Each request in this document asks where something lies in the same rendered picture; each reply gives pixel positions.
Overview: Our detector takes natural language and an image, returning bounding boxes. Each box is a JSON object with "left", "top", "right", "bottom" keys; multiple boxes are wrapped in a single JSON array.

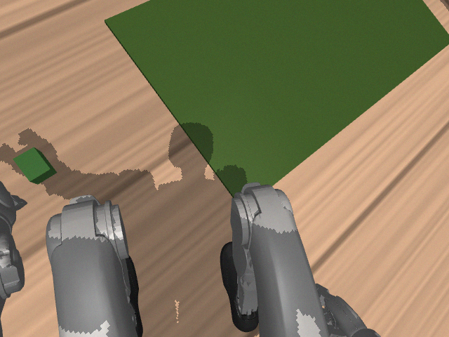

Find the left robot arm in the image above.
[{"left": 0, "top": 181, "right": 25, "bottom": 337}]

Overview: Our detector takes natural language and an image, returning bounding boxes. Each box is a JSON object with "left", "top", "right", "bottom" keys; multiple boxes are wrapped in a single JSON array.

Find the right robot hand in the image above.
[{"left": 316, "top": 284, "right": 367, "bottom": 337}]

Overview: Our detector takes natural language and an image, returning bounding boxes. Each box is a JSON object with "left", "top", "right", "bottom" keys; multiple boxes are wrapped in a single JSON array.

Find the small box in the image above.
[{"left": 13, "top": 147, "right": 57, "bottom": 185}]

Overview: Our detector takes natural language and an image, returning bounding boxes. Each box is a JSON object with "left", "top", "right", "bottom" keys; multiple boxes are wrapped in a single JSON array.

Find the left robot hand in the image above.
[{"left": 8, "top": 192, "right": 27, "bottom": 211}]

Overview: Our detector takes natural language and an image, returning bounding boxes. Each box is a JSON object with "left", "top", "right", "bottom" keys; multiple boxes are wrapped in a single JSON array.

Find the left robot foot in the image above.
[{"left": 126, "top": 256, "right": 143, "bottom": 337}]

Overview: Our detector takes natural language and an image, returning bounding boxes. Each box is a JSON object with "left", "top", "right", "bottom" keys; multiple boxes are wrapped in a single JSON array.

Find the right robot foot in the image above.
[{"left": 220, "top": 242, "right": 259, "bottom": 332}]

